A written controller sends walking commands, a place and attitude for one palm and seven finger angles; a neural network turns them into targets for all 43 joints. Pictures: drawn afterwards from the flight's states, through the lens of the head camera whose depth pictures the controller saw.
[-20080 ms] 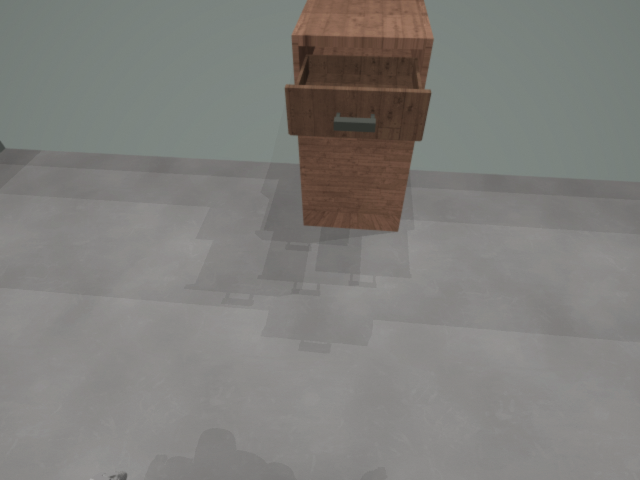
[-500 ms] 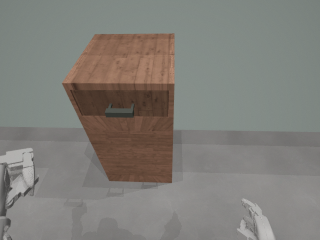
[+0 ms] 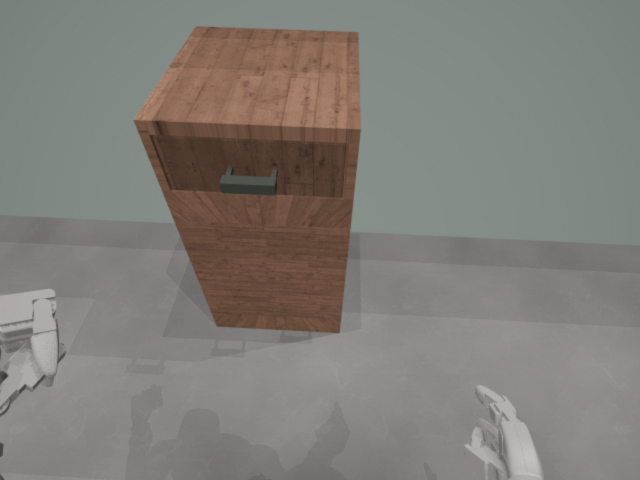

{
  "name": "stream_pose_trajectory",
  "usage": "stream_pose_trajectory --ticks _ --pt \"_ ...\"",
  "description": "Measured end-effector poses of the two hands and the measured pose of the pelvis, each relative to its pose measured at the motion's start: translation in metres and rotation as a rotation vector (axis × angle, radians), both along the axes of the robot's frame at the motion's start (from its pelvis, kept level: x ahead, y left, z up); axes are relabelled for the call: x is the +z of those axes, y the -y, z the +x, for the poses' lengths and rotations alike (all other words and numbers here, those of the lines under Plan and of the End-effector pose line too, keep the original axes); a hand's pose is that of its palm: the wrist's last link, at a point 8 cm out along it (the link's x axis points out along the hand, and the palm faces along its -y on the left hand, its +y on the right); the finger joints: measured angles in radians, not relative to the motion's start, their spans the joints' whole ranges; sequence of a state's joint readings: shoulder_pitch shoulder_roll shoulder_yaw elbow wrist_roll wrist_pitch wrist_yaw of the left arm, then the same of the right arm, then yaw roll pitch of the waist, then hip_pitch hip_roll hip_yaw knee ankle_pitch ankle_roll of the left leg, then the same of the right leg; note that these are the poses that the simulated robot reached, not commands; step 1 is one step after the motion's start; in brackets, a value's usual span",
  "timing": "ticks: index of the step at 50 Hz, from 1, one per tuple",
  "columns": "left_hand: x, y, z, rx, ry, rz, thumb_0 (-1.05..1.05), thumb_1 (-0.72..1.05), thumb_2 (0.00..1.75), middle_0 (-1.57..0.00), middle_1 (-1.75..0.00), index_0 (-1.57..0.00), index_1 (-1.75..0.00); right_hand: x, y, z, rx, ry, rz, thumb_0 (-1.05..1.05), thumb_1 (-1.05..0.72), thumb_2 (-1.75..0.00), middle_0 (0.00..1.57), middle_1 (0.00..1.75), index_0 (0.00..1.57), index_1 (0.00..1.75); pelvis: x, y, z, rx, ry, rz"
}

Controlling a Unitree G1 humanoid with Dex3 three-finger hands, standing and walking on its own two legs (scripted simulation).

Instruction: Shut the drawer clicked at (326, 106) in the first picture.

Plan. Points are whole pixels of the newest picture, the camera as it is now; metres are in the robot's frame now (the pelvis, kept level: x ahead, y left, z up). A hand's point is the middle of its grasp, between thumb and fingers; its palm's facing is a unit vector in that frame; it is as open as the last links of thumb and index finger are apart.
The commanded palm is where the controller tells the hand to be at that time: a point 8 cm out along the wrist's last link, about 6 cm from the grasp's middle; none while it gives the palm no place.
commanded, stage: step back with the hand held close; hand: left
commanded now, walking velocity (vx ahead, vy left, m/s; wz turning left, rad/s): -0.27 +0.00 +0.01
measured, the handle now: (250, 178) +0.66 +0.19 -0.05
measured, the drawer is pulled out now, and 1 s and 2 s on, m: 0.00 0.00 0.00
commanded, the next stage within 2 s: stop stepping back and stand still in 0.76 s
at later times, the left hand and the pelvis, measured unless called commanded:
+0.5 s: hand (10, 434) +0.13 +0.24 +0.17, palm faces +0.35 -0.81 -0.47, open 3.3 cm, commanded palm +0.06 +0.29 +0.18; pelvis -0.06 +0.01 -0.01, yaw +2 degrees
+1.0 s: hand out of the picture +0.05 +0.24 +0.18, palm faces +0.29 -0.86 -0.41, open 3.3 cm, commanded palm -0.02 +0.29 +0.18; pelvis -0.15 +0.01 +0.00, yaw -1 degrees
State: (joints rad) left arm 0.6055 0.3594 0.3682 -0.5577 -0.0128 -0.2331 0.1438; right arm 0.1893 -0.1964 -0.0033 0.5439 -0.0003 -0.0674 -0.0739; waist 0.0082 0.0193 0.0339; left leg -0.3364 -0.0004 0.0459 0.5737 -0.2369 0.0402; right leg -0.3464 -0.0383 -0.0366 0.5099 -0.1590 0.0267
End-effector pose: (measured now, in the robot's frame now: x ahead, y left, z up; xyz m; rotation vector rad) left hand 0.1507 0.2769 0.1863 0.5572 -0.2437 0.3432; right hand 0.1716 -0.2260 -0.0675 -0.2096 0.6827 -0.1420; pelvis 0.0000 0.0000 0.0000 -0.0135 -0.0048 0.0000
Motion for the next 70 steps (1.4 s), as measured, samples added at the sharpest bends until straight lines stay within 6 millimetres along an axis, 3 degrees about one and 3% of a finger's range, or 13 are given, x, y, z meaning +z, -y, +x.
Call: stream_pose_trajectory --ticks 9,14,24,30,36,41,46,51,55,59,65,70 --pt "-0.003 -0.007 -0.015 -0.023 0.042 -0.024 0.02 0.89 0.9 -1.41 -1.59 -1.4 -1.6 0.001 0.009 -0.036 -0.031 -0.042 -0.059 0.01 -0.91 -0.9 0.2 0.3 0.2 0.3 -0.001 -0.007 -0.019 0.002 -0.006 -0.022" --pt "0.001 -0.013 -0.024 -0.023 0.047 0.048 0.02 0.89 0.9 -1.41 -1.59 -1.4 -1.6 -0.002 0.01 -0.051 -0.035 -0.057 -0.068 0.01 -0.91 -0.9 0.2 0.3 0.2 0.3 -0.003 -0.006 -0.028 0.04 -0.015 -0.024" --pt "-0.002 -0.004 -0.059 -0.07 0.051 0.032 0.02 0.89 0.9 -1.41 -1.59 -1.4 -1.6 -0.006 0.004 -0.061 0.0 -0.047 -0.057 0.01 -0.91 -0.9 0.2 0.3 0.2 0.3 -0.009 -0.006 -0.059 0.035 -0.016 -0.028" --pt "0.001 -0.019 -0.082 -0.066 0.096 0.041 0.02 0.89 0.9 -1.41 -1.59 -1.4 -1.6 0.0 -0.005 -0.079 -0.002 -0.028 -0.083 0.01 -0.91 -0.9 0.2 0.3 0.2 0.3 -0.01 -0.016 -0.078 0.047 -0.01 -0.051" --pt "0.014 -0.031 -0.113 -0.006 0.132 0.043 0.02 0.89 0.9 -1.41 -1.59 -1.4 -1.6 0.005 -0.021 -0.098 0.044 -0.022 -0.058 0.01 -0.91 -0.9 0.2 0.3 0.2 0.3 -0.001 -0.013 -0.095 0.068 -0.035 -0.084" --pt "0.005 -0.016 -0.132 -0.032 0.121 -0.005 0.02 0.89 0.9 -1.41 -1.6 -1.4 -1.6 -0.002 -0.025 -0.112 0.083 -0.009 -0.024 0.01 -0.91 -0.9 0.2 0.3 0.2 0.3 -0.006 -0.006 -0.121 -0.014 -0.071 -0.037" --pt "0.006 0.0 -0.13 -0.139 0.145 -0.045 0.02 0.89 0.9 -1.41 -1.6 -1.41 -1.6 -0.006 -0.019 -0.147 0.016 -0.038 -0.027 0.01 -0.91 -0.9 0.2 0.3 0.21 0.3 -0.005 -0.011 -0.137 -0.031 -0.027 -0.047" --pt "0.007 -0.005 -0.135 -0.16 0.09 -0.019 0.02 0.89 0.9 -1.41 -1.59 -1.41 -1.6 0.002 -0.008 -0.184 -0.064 -0.022 -0.037 0.01 -0.91 -0.9 0.2 0.3 0.2 0.3 -0.002 -0.012 -0.158 -0.02 -0.013 -0.031" --pt "0.01 -0.008 -0.163 -0.14 0.001 0.022 0.02 0.89 0.9 -1.41 -1.59 -1.4 -1.6 0.007 0.001 -0.212 -0.073 -0.036 -0.039 0.01 -0.91 -0.9 0.2 0.3 0.2 0.3 0.004 -0.01 -0.176 0.001 -0.008 -0.029" --pt "0.01 -0.014 -0.19 -0.1 0.021 -0.005 0.02 0.89 0.9 -1.41 -1.59 -1.4 -1.6 0.004 0.012 -0.236 -0.098 -0.088 -0.077 0.01 -0.91 -0.9 0.2 0.3 0.2 0.3 0.004 -0.016 -0.178 -0.06 -0.006 -0.011" --pt "-0.011 -0.029 -0.179 -0.018 0.096 -0.112 0.02 0.89 0.9 -1.41 -1.6 -1.41 -1.6 -0.002 0.008 -0.252 -0.125 -0.069 -0.101 0.01 -0.91 -0.9 0.2 0.3 0.2 0.3 -0.002 -0.024 -0.193 -0.048 0.023 0.001" --pt "0.003 -0.005 -0.18 -0.098 0.063 -0.06 0.02 0.89 0.9 -1.41 -1.6 -1.4 -1.6 0.005 -0.011 -0.257 -0.094 -0.003 -0.009 0.01 -0.91 -0.9 0.2 0.3 0.2 0.3 0.005 -0.014 -0.205 -0.058 0.018 0.014"
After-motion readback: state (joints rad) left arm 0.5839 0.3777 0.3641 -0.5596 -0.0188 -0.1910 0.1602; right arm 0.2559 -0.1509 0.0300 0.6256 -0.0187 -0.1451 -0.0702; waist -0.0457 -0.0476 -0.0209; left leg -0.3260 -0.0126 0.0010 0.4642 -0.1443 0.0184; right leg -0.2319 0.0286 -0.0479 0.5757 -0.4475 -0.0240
